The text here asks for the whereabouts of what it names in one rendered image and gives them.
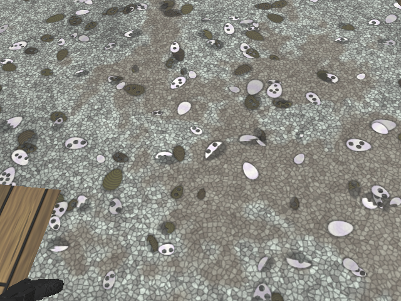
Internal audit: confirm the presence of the robot left hand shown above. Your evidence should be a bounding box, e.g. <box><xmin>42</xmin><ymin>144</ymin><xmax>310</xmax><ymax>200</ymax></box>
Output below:
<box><xmin>0</xmin><ymin>278</ymin><xmax>64</xmax><ymax>301</ymax></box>

